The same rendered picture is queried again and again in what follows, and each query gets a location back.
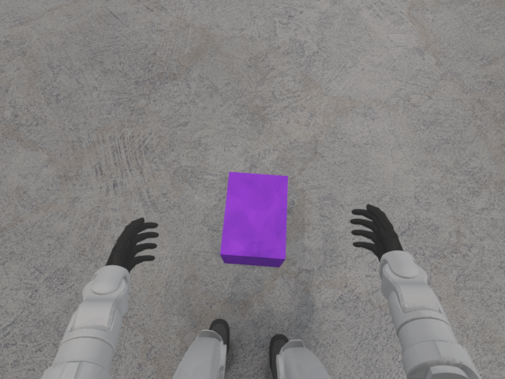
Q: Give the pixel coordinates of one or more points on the left robot hand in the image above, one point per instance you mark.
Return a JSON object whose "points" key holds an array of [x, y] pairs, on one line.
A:
{"points": [[124, 251]]}

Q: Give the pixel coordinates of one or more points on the right robot hand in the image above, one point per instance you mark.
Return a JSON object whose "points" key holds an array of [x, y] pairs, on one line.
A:
{"points": [[383, 235]]}

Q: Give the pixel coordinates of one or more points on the left robot forearm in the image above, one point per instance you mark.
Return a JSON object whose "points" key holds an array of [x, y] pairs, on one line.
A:
{"points": [[91, 338]]}

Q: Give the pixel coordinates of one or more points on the left robot foot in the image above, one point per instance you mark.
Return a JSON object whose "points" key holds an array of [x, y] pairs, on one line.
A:
{"points": [[221, 327]]}

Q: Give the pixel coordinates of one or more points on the right robot forearm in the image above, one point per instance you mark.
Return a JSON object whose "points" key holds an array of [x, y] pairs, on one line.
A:
{"points": [[430, 349]]}

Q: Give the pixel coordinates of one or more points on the robot left thigh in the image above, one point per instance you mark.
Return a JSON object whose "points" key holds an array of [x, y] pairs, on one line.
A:
{"points": [[205, 359]]}

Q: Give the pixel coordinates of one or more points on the carton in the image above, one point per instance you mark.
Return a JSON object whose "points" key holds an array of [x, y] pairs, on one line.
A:
{"points": [[254, 227]]}

